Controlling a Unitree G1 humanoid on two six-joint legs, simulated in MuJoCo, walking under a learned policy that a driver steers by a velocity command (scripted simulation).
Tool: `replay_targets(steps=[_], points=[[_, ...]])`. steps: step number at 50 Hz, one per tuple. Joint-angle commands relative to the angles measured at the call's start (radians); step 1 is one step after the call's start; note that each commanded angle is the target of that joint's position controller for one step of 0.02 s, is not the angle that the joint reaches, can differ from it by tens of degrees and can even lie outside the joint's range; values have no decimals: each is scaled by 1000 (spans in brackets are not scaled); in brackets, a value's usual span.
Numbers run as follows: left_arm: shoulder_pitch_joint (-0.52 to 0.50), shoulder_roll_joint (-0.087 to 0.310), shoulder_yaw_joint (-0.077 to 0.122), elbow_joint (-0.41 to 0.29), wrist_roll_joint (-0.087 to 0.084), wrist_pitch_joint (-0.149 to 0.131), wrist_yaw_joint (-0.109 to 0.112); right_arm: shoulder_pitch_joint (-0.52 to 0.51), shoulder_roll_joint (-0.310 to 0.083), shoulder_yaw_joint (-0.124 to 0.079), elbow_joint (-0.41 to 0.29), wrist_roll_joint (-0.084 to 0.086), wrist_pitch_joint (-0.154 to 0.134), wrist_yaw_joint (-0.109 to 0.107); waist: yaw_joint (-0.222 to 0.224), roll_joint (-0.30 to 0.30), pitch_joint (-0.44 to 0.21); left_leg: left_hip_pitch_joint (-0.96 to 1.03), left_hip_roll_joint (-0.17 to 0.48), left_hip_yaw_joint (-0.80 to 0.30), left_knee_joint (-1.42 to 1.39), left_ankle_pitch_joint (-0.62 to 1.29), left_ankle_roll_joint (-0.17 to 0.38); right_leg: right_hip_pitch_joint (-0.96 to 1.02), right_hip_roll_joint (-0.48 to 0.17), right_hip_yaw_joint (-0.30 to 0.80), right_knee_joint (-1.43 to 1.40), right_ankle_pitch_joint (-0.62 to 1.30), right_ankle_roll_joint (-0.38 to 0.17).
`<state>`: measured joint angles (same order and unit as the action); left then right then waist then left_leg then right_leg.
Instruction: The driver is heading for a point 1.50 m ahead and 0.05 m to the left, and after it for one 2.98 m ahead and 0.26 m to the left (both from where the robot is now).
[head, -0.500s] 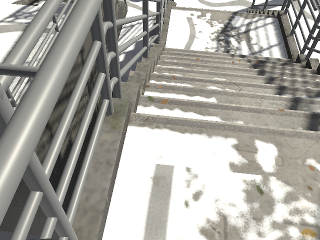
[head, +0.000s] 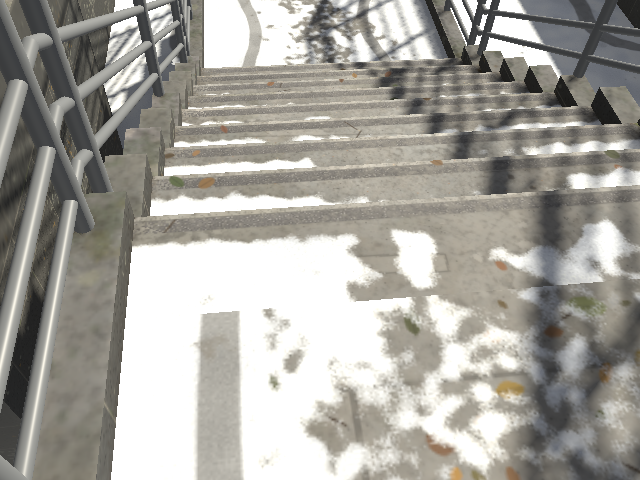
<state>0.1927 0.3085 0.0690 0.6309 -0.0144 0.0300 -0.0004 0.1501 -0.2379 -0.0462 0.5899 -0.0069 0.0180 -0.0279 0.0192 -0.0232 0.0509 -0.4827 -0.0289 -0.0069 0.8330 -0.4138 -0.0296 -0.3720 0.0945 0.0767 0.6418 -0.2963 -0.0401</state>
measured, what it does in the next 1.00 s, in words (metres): walks ahead: left foot, then right foot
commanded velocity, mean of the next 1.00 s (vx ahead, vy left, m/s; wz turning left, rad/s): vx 0.12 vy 0.00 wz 0.06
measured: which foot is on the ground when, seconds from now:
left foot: up 0.00-0.02, down 0.04-0.58, up 0.60-0.82, down 0.84-1.00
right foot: down 0.00-0.04, up 0.06-0.34, down 0.36-0.84, up 0.86-1.00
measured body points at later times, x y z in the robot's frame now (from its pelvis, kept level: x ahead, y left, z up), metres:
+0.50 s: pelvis +0.03 -0.05 +0.01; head +0.04 -0.06 +0.46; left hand +0.19 +0.17 -0.10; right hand +0.10 -0.32 -0.10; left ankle +0.04 +0.10 -0.72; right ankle -0.01 -0.18 -0.72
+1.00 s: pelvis +0.14 +0.00 +0.01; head +0.16 +0.03 +0.46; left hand +0.23 +0.29 -0.11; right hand +0.23 -0.26 -0.09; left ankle +0.10 +0.07 -0.72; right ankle +0.14 -0.15 -0.63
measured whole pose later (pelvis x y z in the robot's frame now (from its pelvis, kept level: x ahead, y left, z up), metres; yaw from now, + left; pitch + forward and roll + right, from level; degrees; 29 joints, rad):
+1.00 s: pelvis +0.14 +0.00 +0.01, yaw +9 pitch +2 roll -1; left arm 0.22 0.30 0.07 0.75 0.00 -0.09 -0.02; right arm 0.41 -0.24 -0.04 0.67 0.01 -0.05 0.01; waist -0.01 -0.04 0.01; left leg -0.25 -0.06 -0.01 0.54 -0.32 0.08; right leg -0.57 -0.03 0.03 1.18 -0.30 -0.03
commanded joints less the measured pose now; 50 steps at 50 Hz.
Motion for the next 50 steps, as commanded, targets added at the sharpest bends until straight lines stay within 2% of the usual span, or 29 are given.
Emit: replay_targets(steps=[1,2,3,4,5,6,8,11,14,16,17,18,19,21,23,26,29,31,32,34,36,40,42,43,44,45,46,47,50], points=[[-113,157,48,-103,-13,-28,16,100,-102,-32,-37,-9,-32,1,-85,-64,-110,273,32,-52,-269,148,54,-69,-230,369,-159,52,-142],[-59,113,36,-104,6,-20,14,144,-175,-46,-29,-22,-38,-6,-61,34,-168,390,179,-170,-311,336,108,-138,-152,277,-24,-85,-71],[-9,81,33,-97,-1,-15,3,135,-232,-62,-38,-33,-27,-9,-34,239,-121,394,349,-357,-440,439,230,-276,-4,65,233,-314,15],[-23,131,47,-121,1,-18,-7,150,-241,-66,-40,-45,-35,-12,-44,357,-126,281,443,-587,-532,345,353,-272,19,65,513,-385,73],[13,170,70,-88,2,-3,-4,75,-173,-45,-55,-19,-47,-14,-16,279,-79,230,413,-537,-515,233,341,-298,-8,122,645,-320,93],[44,152,70,-63,4,21,-7,53,-139,-36,-52,4,-49,-8,-5,179,-63,221,364,-445,-500,163,298,-300,-15,120,723,-258,104],[48,101,57,-53,10,44,3,-1,-130,-32,-54,21,-48,-8,16,119,-35,206,306,-338,-484,149,242,-295,-27,139,692,-158,116],[14,19,27,-40,29,22,-5,52,-129,-34,-13,-14,-45,-16,-2,101,-100,277,267,-224,-469,259,230,-192,-57,106,403,-116,129],[-7,19,10,-24,40,-6,-2,32,-168,-44,-11,-4,-48,-6,-40,155,-146,273,212,-109,-478,301,211,10,-90,-24,81,-103,141],[47,9,14,-8,26,-19,-15,56,-120,-20,5,5,-48,7,-9,194,-126,247,210,-105,-449,288,168,142,-94,-43,-179,32,117],[48,13,14,-7,27,-19,-22,118,-119,-19,18,9,-53,12,-13,165,-129,251,196,-79,-433,273,119,192,-103,-22,-284,122,97],[77,62,23,-8,38,-17,-19,179,-89,-6,37,-12,-67,24,-37,95,-159,193,165,-41,-394,203,54,306,-179,72,-250,329,69],[51,150,41,7,29,-18,-19,208,-81,-1,25,-25,-75,37,-109,-66,-136,149,99,49,-345,155,4,271,-244,161,-188,416,-3],[-15,58,24,-11,29,-15,-43,128,-114,-8,11,-25,-54,28,-74,-152,-99,242,95,80,-290,138,-19,103,-200,149,-225,202,-24],[10,8,1,1,23,-32,-57,155,-121,-6,41,-20,-18,17,-50,-115,-86,213,105,63,-312,185,-22,146,-167,101,-238,168,-2],[34,35,3,15,28,-52,-39,133,-135,-3,43,-4,-1,10,-35,-56,-29,163,109,30,-318,284,-12,165,-158,68,-207,287,-1],[90,80,24,17,27,-40,-19,109,-123,-4,42,24,-7,7,0,-35,-112,145,76,46,-206,260,-5,232,-195,55,-195,242,-43],[146,113,39,16,12,-31,-18,92,-105,-10,30,41,-4,13,50,-118,-69,-3,19,101,-11,-48,8,236,-299,186,-291,-167,-143],[127,119,45,5,5,-35,-17,65,-95,-8,15,58,-4,14,62,-143,-7,-96,60,30,111,-159,39,212,-377,298,-350,-266,-191],[152,93,42,30,10,-64,-9,27,-100,-14,-20,62,-11,10,62,-148,90,-307,124,-100,164,-176,87,291,-457,369,-379,-133,-241],[74,100,49,30,-22,-89,-4,57,-135,-23,-24,52,-12,15,20,-129,48,-267,152,-99,85,-98,110,317,-438,246,-378,42,-190],[1,96,52,49,-1,-66,7,195,-89,-15,31,13,-10,27,-20,-52,-70,162,40,110,-67,91,96,98,-291,-60,-286,-64,-98],[-35,47,30,41,22,-84,-9,403,-144,-49,89,22,-12,17,-118,70,-94,436,-28,112,-149,86,135,-100,-186,-192,59,-133,-37],[-83,-14,2,0,48,-110,-16,510,-308,-87,80,37,-32,8,-155,377,-66,581,241,-443,-420,48,267,-418,-67,-210,595,-332,50],[-22,9,1,-19,7,-152,-22,530,-310,-77,54,41,-69,37,-134,384,-181,689,378,-931,-666,-274,431,-591,-10,22,734,-361,36],[-32,48,7,-1,-30,-172,-22,469,-260,-73,60,50,-93,39,-115,289,-42,661,387,-884,-692,-326,430,-700,-73,49,764,-279,16],[-60,101,17,-8,-31,-176,-21,407,-214,-60,43,39,-107,41,-105,205,30,573,362,-744,-649,-210,399,-678,-119,39,704,-179,-4],[-77,131,29,5,-2,-167,-13,308,-177,-46,14,30,-105,39,-71,83,28,487,324,-623,-602,-9,356,-583,-156,38,625,-80,-4],[-34,59,12,55,26,-128,-31,207,-162,-31,-16,8,-87,22,-19,63,-72,419,242,-361,-585,491,269,-399,-182,-1,495,149,9]])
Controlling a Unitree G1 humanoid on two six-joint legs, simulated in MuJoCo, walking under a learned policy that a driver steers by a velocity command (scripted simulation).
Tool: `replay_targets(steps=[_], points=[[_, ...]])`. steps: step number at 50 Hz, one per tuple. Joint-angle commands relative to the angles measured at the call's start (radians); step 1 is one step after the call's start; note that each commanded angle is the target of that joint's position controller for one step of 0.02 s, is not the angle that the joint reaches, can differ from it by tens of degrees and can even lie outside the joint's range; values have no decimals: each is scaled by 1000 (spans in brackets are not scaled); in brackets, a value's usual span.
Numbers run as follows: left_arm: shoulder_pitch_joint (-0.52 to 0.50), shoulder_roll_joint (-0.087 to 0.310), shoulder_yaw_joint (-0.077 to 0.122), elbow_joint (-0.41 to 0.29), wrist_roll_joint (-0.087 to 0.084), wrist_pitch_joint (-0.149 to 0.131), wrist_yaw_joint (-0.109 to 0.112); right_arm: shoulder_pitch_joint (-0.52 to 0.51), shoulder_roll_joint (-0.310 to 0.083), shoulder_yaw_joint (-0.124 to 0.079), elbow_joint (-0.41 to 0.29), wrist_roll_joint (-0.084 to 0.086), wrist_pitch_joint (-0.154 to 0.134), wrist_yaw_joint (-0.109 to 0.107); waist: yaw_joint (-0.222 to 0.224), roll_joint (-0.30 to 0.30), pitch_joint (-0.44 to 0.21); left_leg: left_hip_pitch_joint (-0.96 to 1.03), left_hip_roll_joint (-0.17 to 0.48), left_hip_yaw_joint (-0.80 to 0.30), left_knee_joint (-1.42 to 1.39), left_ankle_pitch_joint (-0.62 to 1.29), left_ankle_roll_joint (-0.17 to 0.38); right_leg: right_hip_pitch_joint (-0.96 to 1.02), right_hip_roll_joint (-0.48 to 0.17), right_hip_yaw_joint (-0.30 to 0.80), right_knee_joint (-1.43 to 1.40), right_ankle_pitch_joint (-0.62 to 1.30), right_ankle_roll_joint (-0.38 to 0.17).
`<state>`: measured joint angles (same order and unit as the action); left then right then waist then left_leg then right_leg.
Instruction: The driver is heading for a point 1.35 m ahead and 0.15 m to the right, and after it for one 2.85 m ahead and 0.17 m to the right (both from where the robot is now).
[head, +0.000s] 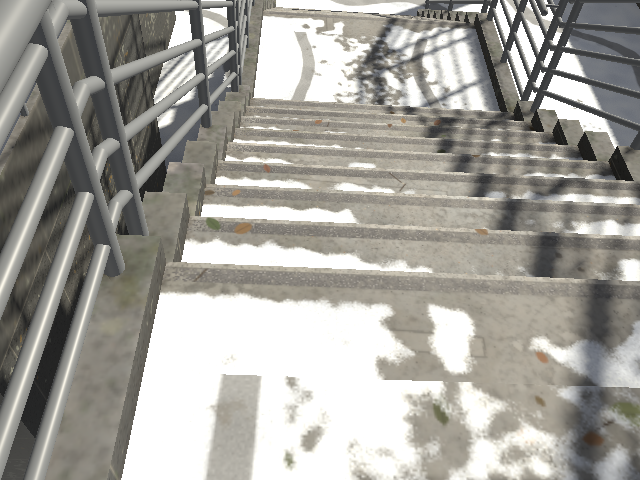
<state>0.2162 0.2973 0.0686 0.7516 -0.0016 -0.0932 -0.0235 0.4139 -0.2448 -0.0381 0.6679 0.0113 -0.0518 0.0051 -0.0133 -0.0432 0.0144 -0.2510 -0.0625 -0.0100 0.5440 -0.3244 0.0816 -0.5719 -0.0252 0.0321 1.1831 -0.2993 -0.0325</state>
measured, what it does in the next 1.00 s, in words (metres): walks ahead: right foot, then left foot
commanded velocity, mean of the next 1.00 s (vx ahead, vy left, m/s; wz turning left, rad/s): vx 0.21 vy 0.00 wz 0.09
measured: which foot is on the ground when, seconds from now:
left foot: down 0.00-0.40, up 0.42-0.66, down 0.68-1.00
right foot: up 0.00-0.34, down 0.36-1.00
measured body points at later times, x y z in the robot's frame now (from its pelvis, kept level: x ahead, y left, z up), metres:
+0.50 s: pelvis +0.25 -0.05 +0.00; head +0.29 -0.04 +0.44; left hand +0.40 +0.20 -0.12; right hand +0.28 -0.31 -0.14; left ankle +0.09 +0.08 -0.63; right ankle +0.35 -0.14 -0.73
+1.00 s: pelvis +0.34 -0.06 +0.00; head +0.35 -0.05 +0.45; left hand +0.48 +0.21 -0.11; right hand +0.50 -0.30 -0.11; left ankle +0.33 +0.08 -0.73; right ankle +0.35 -0.14 -0.73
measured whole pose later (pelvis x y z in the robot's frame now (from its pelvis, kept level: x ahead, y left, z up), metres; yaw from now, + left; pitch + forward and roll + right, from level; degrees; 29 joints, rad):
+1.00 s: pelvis +0.34 -0.06 +0.00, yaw +4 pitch +0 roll -1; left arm 0.13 0.26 0.06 0.84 -0.03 -0.08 -0.06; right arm 0.14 -0.25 0.01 0.82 0.00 -0.06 0.07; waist -0.03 0.00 0.01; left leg -0.24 0.06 0.02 0.53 -0.29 -0.03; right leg -0.24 0.05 -0.05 0.49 -0.26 -0.05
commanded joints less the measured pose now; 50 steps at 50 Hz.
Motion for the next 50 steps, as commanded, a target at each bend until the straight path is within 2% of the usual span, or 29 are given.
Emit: replay_targets(steps=[1,2,5,8,10,13,15,17,18,19,20,21,22,23,24,25,26,27,28,29,31,33,35,36,37,38,40,42,50], points=[[-66,57,5,-60,15,11,-5,-53,-150,-30,-72,3,-14,-15,13,76,-39,186,259,-282,-312,515,151,-190,-62,17,-91,216,10],[-102,35,-4,-52,31,33,1,-2,-128,-21,-53,-1,-21,-23,-7,64,-19,190,257,-235,-299,648,133,-205,-56,7,-128,263,15],[-137,-2,-26,-45,16,54,8,65,-149,-23,8,4,0,-42,-37,92,-6,226,222,-128,-276,816,61,-202,-50,-1,-355,360,50],[-266,-12,-46,-62,-8,45,-18,106,-152,-22,41,-5,3,-58,-80,93,0,244,220,-128,-296,689,20,-163,-42,-36,-535,508,55],[-335,-18,-53,-79,-27,39,-16,96,-118,-9,61,-6,-1,-69,-73,135,40,218,232,-148,-314,580,45,-112,-35,-21,-570,542,58],[-382,7,-44,-95,-24,24,-24,73,-143,-24,75,5,-1,-60,-52,123,115,268,269,-166,-319,534,66,-131,-27,-14,-627,449,18],[-393,0,-50,-109,-9,2,-24,97,-147,-29,108,1,6,-56,-49,134,109,319,294,-155,-261,720,52,-103,-5,-53,-663,342,-21],[-319,40,-34,-106,-18,-28,-18,112,-176,-36,129,-3,5,-46,-7,203,5,349,258,-154,-139,943,22,95,58,-86,-703,329,-63],[-183,57,-18,-67,-7,-34,-14,108,-174,-37,149,-1,10,-43,67,195,-80,312,219,-132,-9,1044,-4,291,83,-99,-744,402,-94],[-8,119,2,-21,2,-32,1,100,-162,-32,132,-23,4,-38,117,156,-194,136,162,-115,166,875,-40,609,-33,12,-659,726,-142],[135,158,15,4,29,-20,8,254,-59,-1,150,-26,0,-22,104,-99,-436,-285,46,-74,590,176,-123,1109,-350,389,-617,901,-352],[210,71,-5,23,21,-10,-3,281,-75,-5,212,-13,-6,-19,137,-118,-598,-289,0,-195,772,-386,-125,1114,-412,587,-676,847,-388],[293,91,2,72,34,-1,3,108,-90,-10,127,-87,-32,54,141,-139,-484,-315,17,-186,868,-230,-76,972,-310,434,-767,574,-318],[112,70,-11,53,29,-8,-1,-54,-123,-22,79,-89,-40,59,71,-80,-180,-419,69,-123,870,-168,-85,680,-290,321,-865,535,-290],[8,30,-19,19,10,-4,6,-43,-111,-10,79,-108,-39,51,19,-17,-160,-360,127,-111,786,-154,-82,530,-269,243,-910,647,-288],[-34,-19,-33,6,5,-7,4,-41,-29,21,78,-120,-35,48,-28,-3,-148,-279,162,-105,726,-158,-87,425,-247,189,-922,775,-279],[-75,-35,-38,-10,-5,-13,1,-16,12,43,86,-111,-30,49,-75,15,-146,-168,194,-107,643,-186,-107,307,-219,132,-933,804,-249],[-169,-25,-35,-30,-6,-30,-5,69,18,50,104,-102,-23,50,-140,23,-156,-73,197,-85,565,-210,-127,204,-169,62,-922,722,-210],[-221,19,-19,-47,-8,-47,-4,100,-6,46,122,-76,-16,63,-155,13,-129,-4,193,-26,445,-205,-166,107,-103,-24,-925,651,-175],[-223,76,1,-49,-6,-54,-7,100,-34,42,135,-58,-7,76,-137,-8,-119,33,171,28,357,-166,-203,69,-67,-61,-923,560,-156],[-206,113,21,-24,8,-39,-25,123,-55,42,163,-32,1,86,-108,12,-83,108,149,47,194,-7,-213,9,-65,-38,-900,242,-131],[-167,60,7,12,0,-23,-53,104,-89,28,147,-45,-23,72,-99,38,-45,125,143,25,116,101,-150,-19,-94,74,-851,-76,-124],[-124,-31,-21,39,-30,-19,-64,5,-99,33,80,-21,-50,64,-70,54,-15,57,225,-77,-101,99,-18,48,-87,133,-795,-186,-80],[-58,-14,-11,6,-23,-24,-46,-154,-120,37,52,-8,-60,75,36,168,29,-140,277,-222,-218,-51,89,162,16,-8,-761,-110,-41],[-24,34,2,33,-23,-19,-31,-266,-97,44,48,3,-54,83,82,134,-15,-218,245,-188,-214,-163,60,344,17,-45,-731,23,-18],[-19,53,7,41,-28,-17,-32,-257,-120,31,47,-1,-49,76,60,112,-39,-223,210,-127,-188,-102,11,415,11,-23,-734,89,-33],[-59,45,3,31,-33,-12,-36,-220,-97,35,70,-8,-45,66,22,85,-65,-87,171,-70,-133,45,-41,395,-3,2,-766,213,-53],[-100,44,2,17,-31,-4,-40,-197,-100,32,92,-9,-35,66,-10,77,-87,1,157,-37,-109,151,-48,378,1,-6,-762,317,-47],[-89,89,28,47,-24,7,-37,-262,-125,23,123,-12,-15,58,-14,64,-90,30,140,17,-65,264,-79,427,6,-12,-714,482,-25]])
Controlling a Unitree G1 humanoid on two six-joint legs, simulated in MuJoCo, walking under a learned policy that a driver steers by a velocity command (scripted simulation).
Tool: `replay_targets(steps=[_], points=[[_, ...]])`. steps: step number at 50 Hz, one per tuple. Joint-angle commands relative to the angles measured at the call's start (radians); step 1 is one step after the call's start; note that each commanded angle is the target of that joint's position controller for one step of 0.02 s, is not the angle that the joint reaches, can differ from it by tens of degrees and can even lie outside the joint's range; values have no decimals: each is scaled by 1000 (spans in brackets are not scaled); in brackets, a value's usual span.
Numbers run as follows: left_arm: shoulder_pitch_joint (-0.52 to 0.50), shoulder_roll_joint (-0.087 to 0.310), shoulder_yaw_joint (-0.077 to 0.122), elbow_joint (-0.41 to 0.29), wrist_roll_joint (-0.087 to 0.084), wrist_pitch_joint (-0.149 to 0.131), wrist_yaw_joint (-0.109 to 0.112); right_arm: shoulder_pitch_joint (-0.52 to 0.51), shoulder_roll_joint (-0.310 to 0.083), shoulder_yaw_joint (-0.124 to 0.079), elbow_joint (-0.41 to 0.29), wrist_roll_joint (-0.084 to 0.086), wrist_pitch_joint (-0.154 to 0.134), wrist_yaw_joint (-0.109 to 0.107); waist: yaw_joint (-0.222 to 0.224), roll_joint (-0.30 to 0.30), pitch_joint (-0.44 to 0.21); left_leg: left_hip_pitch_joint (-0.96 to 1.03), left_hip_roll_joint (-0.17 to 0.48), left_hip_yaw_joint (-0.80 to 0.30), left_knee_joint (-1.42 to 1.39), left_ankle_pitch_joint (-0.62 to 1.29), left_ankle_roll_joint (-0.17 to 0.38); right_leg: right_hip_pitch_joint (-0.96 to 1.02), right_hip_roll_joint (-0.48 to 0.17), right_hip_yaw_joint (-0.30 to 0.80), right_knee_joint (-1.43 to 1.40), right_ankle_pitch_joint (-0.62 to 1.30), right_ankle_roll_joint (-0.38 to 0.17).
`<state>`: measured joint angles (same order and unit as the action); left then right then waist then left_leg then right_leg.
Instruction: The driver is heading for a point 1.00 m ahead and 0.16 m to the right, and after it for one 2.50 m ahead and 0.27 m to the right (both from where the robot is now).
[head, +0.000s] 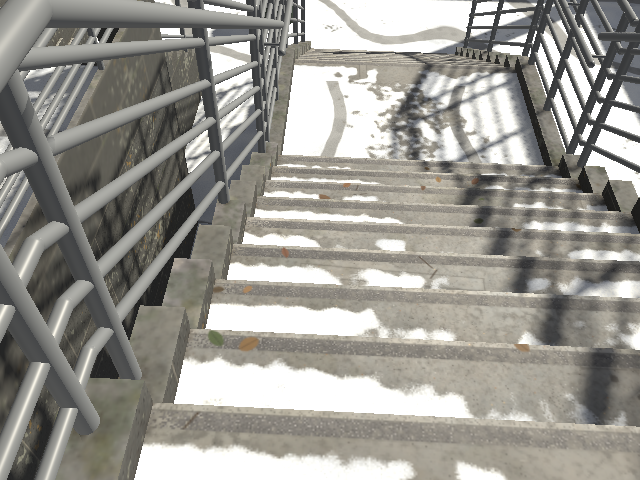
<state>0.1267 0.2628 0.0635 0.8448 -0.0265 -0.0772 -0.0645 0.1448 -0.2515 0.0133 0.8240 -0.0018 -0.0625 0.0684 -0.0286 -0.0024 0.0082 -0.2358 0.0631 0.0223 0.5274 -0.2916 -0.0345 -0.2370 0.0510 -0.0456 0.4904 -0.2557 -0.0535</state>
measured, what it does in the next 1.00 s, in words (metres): walks ahead, turning right: left foot, then right foot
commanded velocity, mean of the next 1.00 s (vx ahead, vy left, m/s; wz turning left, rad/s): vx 0.18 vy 0.00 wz -0.22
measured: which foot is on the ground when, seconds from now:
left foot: down 0.00-0.18, up 0.20-0.46, down 0.48-0.94, up 0.96-1.00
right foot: down 0.00-0.50, up 0.52-0.90, down 0.92-1.00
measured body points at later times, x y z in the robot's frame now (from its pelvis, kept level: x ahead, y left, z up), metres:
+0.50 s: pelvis +0.13 +0.05 +0.00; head +0.14 +0.06 +0.45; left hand +0.06 +0.30 -0.15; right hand +0.33 -0.17 -0.10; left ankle +0.20 +0.18 -0.74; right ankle +0.00 -0.09 -0.73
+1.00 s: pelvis +0.20 +0.00 +0.00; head +0.21 -0.01 +0.45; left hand +0.42 +0.20 -0.10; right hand +0.23 -0.31 -0.09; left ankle +0.19 +0.17 -0.70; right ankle +0.19 -0.10 -0.74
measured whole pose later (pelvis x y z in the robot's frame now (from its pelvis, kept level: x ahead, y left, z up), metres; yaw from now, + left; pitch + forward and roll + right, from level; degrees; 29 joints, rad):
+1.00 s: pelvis +0.20 +0.00 +0.00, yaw -18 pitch +3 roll +2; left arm 0.25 0.28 0.04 0.68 0.03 -0.11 -0.05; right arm 0.25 -0.27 -0.08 0.68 -0.04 -0.11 -0.06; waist -0.04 -0.01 -0.04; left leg -0.36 0.11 0.08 0.85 -0.52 -0.06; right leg -0.38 -0.01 -0.02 0.57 -0.26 -0.05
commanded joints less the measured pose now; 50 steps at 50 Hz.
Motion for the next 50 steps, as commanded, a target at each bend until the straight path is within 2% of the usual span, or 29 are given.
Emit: replay_targets(steps=[1,3,5,7,10,12,14,17,19,21,23,24,25,26,27,28,29,30,33,35,37,39,41,43,45,47,48,49,50], points=[[1,126,35,-42,2,-8,4,-4,-122,-29,-30,2,-3,-6,1,22,-82,19,13,-12,-47,227,35,89,-70,67,-20,435,-4],[19,129,36,-23,1,-3,5,3,-127,-33,-13,-1,5,-5,3,26,-70,20,13,-12,-67,147,34,89,-66,71,-32,331,-4],[78,203,66,14,19,-6,19,30,-199,-65,2,-29,9,-20,15,-3,9,-54,3,-11,-85,-167,83,51,-75,116,-89,-61,-65],[64,171,64,12,45,-14,44,14,-182,-72,0,-53,3,-40,25,4,72,-92,31,-56,-115,-257,154,14,-110,188,-138,-328,-122],[145,138,49,31,42,-33,83,-102,-89,-52,-38,-48,-22,-60,83,-83,23,-183,-22,-12,37,-85,146,200,-238,382,-215,-258,-221],[272,158,44,54,60,-37,98,-167,-62,-35,-52,-53,-42,-65,131,-118,43,-330,-43,-37,220,-185,123,327,-363,522,-276,-89,-290],[385,129,27,87,84,-48,117,-176,-58,-29,-51,-67,-42,-56,162,-118,46,-516,-3,-122,466,-310,119,450,-422,539,-288,30,-287],[367,92,7,91,78,-45,106,-182,-39,-31,-62,-84,-27,-35,108,-35,41,-584,22,-114,494,-233,114,442,-387,405,-295,168,-243],[253,92,0,66,57,-29,76,-153,-33,-33,-34,-80,-12,-26,49,-23,69,-286,9,-25,210,-78,101,201,-259,233,-358,86,-168],[187,179,25,42,85,2,37,-156,10,-19,-35,-28,-7,11,6,-98,78,35,-62,21,85,213,68,-47,-192,171,-355,203,-165],[122,225,51,32,92,1,16,-71,-85,-42,3,-9,-10,9,-39,-56,45,197,-104,25,-77,307,65,-83,-156,117,-203,438,-128],[138,176,43,41,103,-12,11,42,-166,-67,29,-15,-22,-3,-73,-32,-51,338,-60,-2,-72,431,96,-115,-87,86,-69,427,-61],[241,37,5,26,112,-13,2,277,-302,-99,61,-44,-23,-33,-103,189,-266,634,225,-237,-5,927,294,-233,8,54,202,56,42],[306,-45,-7,19,107,-18,-3,550,-261,-94,113,-87,-11,-37,-139,215,-453,765,456,-616,-98,995,490,-323,137,167,504,-484,90],[212,-35,-3,-5,87,-13,-4,528,-202,-92,126,-130,-21,-49,-143,127,-213,591,398,-552,-148,730,392,-477,106,298,693,-424,97],[192,-39,-5,-37,72,1,9,289,-167,-90,50,-95,-26,-59,-63,190,-92,416,340,-394,-161,529,322,-562,68,255,802,-368,101],[228,26,11,-37,80,14,29,105,-123,-80,-20,-57,-20,-63,6,170,-38,238,307,-288,-183,485,295,-529,9,199,866,-313,113],[312,37,7,-26,82,32,44,22,-88,-70,-58,-32,-10,-67,61,134,-54,86,299,-230,-203,516,284,-404,-39,195,843,-294,138],[468,32,-7,-5,41,52,2,-34,-110,-87,-136,-80,-16,-69,102,90,-48,-225,262,-62,-244,451,282,-185,-41,148,1002,-105,188],[369,56,-11,-68,49,41,-3,-42,-127,-92,-160,-69,-41,-67,61,73,-42,-226,237,6,-224,430,292,-244,-59,132,960,-84,192],[268,38,-24,-148,40,27,4,4,-174,-123,-175,-81,-34,-71,23,70,-10,-123,297,-13,-247,479,323,-340,-124,127,780,-103,191],[192,-4,-49,-195,48,60,10,75,-181,-142,-143,-79,-32,-101,0,71,4,-33,307,19,-246,448,277,-374,-201,99,500,-52,196],[167,-7,-61,-198,52,67,8,133,-160,-152,-143,-35,-31,-129,-48,183,-27,14,265,25,-252,287,227,-316,-168,8,344,-108,178],[111,30,-43,-227,68,47,-3,134,-202,-160,-168,-44,-49,-137,-69,156,-38,38,274,4,-222,267,215,-301,-114,-42,250,-54,128],[144,94,-9,-216,39,13,-15,44,-203,-150,-194,-56,-74,-130,1,146,-66,1,297,-1,-201,177,196,-154,-66,-26,103,136,39],[254,154,30,-200,47,-17,0,64,-160,-125,-193,-51,-66,-139,67,20,-125,-59,212,105,43,133,79,120,-64,34,-40,446,-99],[386,328,66,-197,39,-28,32,101,-12,-79,-304,-47,-74,-147,51,-321,-334,-337,-18,239,426,-331,-48,503,-415,497,-102,914,-417],[464,277,56,-171,75,-65,36,-22,-46,-70,-307,-27,-84,-115,160,-117,-211,-570,-71,-22,526,-409,-28,464,-443,597,-116,637,-369],[489,247,55,-125,72,-82,43,-68,-63,-74,-296,-39,-70,-109,181,-132,-110,-629,-40,-79,609,-334,19,364,-390,494,-164,307,-268]])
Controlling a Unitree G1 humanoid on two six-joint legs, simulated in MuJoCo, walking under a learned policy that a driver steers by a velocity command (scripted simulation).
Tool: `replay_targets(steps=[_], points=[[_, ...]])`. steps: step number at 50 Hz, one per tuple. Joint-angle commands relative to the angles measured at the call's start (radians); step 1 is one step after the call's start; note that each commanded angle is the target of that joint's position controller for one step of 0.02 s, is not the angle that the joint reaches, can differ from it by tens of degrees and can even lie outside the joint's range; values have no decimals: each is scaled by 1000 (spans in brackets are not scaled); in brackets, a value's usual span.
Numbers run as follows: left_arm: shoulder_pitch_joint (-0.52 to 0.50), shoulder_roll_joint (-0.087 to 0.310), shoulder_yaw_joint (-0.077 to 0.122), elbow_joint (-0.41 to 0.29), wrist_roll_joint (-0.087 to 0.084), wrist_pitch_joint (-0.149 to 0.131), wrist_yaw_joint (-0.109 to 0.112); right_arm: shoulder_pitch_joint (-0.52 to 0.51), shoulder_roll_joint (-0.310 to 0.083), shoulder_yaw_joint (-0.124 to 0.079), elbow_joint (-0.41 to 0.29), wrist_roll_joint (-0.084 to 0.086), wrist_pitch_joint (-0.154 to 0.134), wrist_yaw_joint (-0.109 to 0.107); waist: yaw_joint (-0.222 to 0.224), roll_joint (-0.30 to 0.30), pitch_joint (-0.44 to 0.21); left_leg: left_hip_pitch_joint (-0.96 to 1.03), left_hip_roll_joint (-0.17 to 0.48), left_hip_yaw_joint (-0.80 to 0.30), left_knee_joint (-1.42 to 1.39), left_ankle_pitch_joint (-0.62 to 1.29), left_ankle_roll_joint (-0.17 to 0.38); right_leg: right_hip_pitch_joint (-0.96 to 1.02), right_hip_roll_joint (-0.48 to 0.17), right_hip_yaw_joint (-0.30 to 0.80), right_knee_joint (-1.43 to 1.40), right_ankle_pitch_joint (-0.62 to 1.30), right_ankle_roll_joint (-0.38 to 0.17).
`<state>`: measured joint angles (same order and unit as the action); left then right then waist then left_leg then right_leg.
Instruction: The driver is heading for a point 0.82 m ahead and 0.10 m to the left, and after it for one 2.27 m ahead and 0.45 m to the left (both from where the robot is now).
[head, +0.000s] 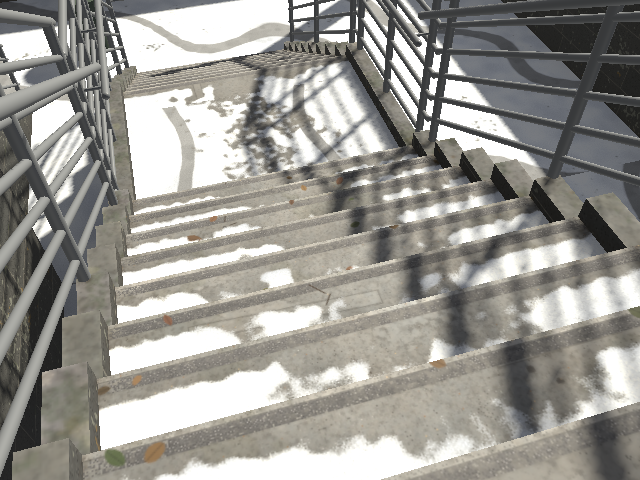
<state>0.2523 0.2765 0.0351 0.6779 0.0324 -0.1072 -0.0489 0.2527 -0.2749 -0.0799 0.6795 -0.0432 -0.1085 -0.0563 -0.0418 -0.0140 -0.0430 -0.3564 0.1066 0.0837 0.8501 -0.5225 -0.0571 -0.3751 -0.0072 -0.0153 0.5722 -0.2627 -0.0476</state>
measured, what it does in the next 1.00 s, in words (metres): walks ahead: left foot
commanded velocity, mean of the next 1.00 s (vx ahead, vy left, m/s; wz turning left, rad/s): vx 0.41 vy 0.00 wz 0.09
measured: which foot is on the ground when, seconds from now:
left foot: up 0.00-0.52, down 0.54-1.00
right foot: down 0.00-0.56, up 0.58-1.00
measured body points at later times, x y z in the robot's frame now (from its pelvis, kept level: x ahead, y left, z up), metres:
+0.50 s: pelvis +0.16 +0.04 +0.00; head +0.17 +0.04 +0.45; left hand +0.13 +0.29 -0.13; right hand +0.35 -0.18 -0.10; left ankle +0.28 +0.16 -0.71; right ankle +0.02 -0.10 -0.73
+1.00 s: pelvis +0.43 +0.11 -0.07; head +0.43 +0.11 +0.38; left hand +0.56 +0.35 -0.18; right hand +0.42 -0.10 -0.22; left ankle +0.28 +0.16 -0.73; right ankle +0.65 +0.01 -0.75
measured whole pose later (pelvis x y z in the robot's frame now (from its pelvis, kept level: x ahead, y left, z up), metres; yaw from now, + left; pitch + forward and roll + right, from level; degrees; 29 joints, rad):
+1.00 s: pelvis +0.43 +0.11 -0.07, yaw +11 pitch +3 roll +2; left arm 0.18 0.22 -0.07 0.77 0.11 -0.06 -0.06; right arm 0.52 -0.17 0.07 0.91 -0.06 -0.14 0.01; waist -0.09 -0.02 -0.08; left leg -0.29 -0.19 -0.06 0.98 -0.73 0.12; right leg -0.78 -0.09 0.01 0.76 0.41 0.01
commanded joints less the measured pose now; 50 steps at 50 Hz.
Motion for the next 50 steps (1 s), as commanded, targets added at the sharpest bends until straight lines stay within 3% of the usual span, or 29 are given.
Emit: replay_targets(steps=[1,2,4,8,14,15,16,17,21,22,26,27,28,29,30,31,32,33,34,35,37,39,40,41,43,44,46,48,50], points=[[270,165,62,41,-10,-39,29,-114,-119,-8,-108,-6,-5,18,141,-164,-28,-501,-47,-130,340,-23,61,412,-292,416,-307,40,-221],[163,99,33,13,-27,-24,26,-57,-139,-18,-70,-32,2,15,77,-170,-1,-430,-26,-141,293,64,74,283,-249,392,-370,-133,-183],[46,76,16,-7,-24,-9,35,-31,-71,7,-43,-39,11,28,9,-115,30,-354,-36,-113,274,171,78,160,-225,372,-429,-188,-140],[97,110,22,19,17,-30,37,-56,-49,23,2,-2,36,82,42,-72,21,-371,-46,-102,182,334,58,181,-208,288,-441,-93,-157],[194,133,22,105,13,-28,14,-178,-39,53,8,-11,50,93,116,-75,29,-473,-25,-102,-135,440,84,370,-281,293,-436,-29,-227],[220,147,39,109,-67,21,14,-169,-36,42,4,29,56,83,133,-89,37,-363,-6,-46,-175,494,61,341,-186,138,-381,141,-158],[233,134,34,117,-65,32,15,-200,-26,50,-7,47,61,81,143,-98,38,-269,-34,-17,-187,481,44,275,-156,104,-379,205,-147],[238,104,10,140,33,-3,19,-237,-14,70,7,-12,55,105,143,-62,49,-376,-40,-51,-178,440,82,310,-277,229,-405,101,-224],[248,115,7,192,14,-15,46,-248,-33,61,6,-6,20,101,141,-63,54,-538,-23,-117,-250,426,127,581,-350,245,-387,138,-220],[229,111,-5,188,9,-12,50,-245,-18,67,19,-21,14,102,136,-70,53,-489,-30,-88,-238,385,135,546,-332,206,-380,111,-188],[72,198,-26,167,49,2,34,-39,-79,38,102,0,4,142,-25,-33,72,159,-162,50,-183,508,163,37,-199,-8,-184,170,-99],[155,144,-42,184,81,-11,30,72,-152,3,128,0,-6,133,-51,33,0,382,-198,5,-196,495,198,-65,-95,-112,78,307,-48],[265,18,-79,208,125,-9,-8,314,-212,-10,184,-11,-9,107,-93,210,-160,670,-53,-306,-232,482,351,-246,1,-102,461,-41,20],[288,-45,-106,136,94,-24,-30,473,-245,2,183,-19,-19,109,-104,209,-316,887,150,-760,-439,371,518,-434,103,61,774,-359,47],[55,25,-91,72,44,-33,-35,448,-211,1,207,-29,-38,110,-167,175,-22,725,156,-865,-572,-116,422,-733,70,169,866,-292,6],[-41,72,-83,63,49,-35,-5,319,-135,28,187,-7,-48,106,-129,145,67,548,139,-783,-552,-155,391,-745,7,155,941,-186,-5],[-5,100,-74,64,63,-25,15,213,-58,62,169,-14,-44,112,-51,32,33,364,125,-755,-535,-81,406,-652,-29,166,944,-85,-5],[27,58,-89,64,73,-16,30,106,-43,79,144,-42,-44,111,25,18,24,168,100,-692,-530,38,413,-529,-64,200,890,-17,-8],[36,45,-91,54,67,-4,43,-22,-14,97,104,-48,-48,119,86,-1,79,-28,81,-633,-564,133,410,-440,-96,194,833,12,2],[40,42,-90,48,70,10,51,-79,-6,101,85,-44,-56,122,109,4,46,-111,46,-573,-578,193,408,-385,-101,181,790,-10,15],[36,60,-86,50,80,24,46,-46,-28,96,104,-50,-62,107,81,15,39,-137,-10,-429,-548,224,382,-395,-126,134,643,80,59],[68,-16,-105,69,96,35,12,133,-29,106,192,-78,-58,85,73,12,10,-209,-101,-359,-393,330,347,-365,-110,75,722,302,73],[76,-18,-103,68,112,41,0,177,-45,103,212,-67,-57,85,68,-5,17,-180,-86,-392,-358,397,361,-441,-115,75,740,367,71],[-3,13,-99,45,96,36,-5,223,-49,96,239,-77,-55,68,12,-34,46,13,-47,-447,-312,473,355,-663,-140,147,659,440,74],[-97,26,-96,48,92,28,5,386,0,99,274,-48,-60,48,-86,32,29,288,-18,-456,-215,485,322,-882,-168,162,499,465,81],[-143,57,-88,63,80,22,9,400,43,110,265,-8,-59,32,-109,-5,15,221,-69,-379,-162,396,296,-763,-155,120,268,637,69],[-169,11,-89,42,84,25,1,305,60,141,216,-28,-48,50,-50,40,41,-266,-139,-291,-139,223,267,-277,-107,11,210,902,52],[-171,26,-73,6,89,32,-14,247,-14,125,182,-20,-40,72,-11,76,71,-499,-151,-292,-136,197,244,4,-40,-55,273,763,48],[-183,75,-54,8,59,30,-17,311,-55,111,191,8,-37,63,-51,50,110,-279,-103,-335,-35,240,216,-67,-20,-81,134,561,63]])
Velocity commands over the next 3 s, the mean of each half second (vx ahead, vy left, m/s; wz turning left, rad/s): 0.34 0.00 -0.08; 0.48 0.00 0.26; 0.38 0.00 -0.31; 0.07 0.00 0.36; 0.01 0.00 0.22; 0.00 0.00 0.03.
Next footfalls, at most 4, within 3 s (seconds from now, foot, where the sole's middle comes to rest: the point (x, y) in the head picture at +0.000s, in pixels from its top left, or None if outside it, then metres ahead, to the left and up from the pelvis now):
0.54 left None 0.32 0.17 -0.77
1.10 right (302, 457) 0.63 0.06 -0.94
1.56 left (240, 388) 0.91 0.24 -1.11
2.16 right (302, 368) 0.97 0.06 -1.11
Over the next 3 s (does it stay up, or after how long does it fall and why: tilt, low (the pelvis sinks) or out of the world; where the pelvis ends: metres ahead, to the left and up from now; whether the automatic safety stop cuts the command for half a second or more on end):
stays up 0.91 0.13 -0.33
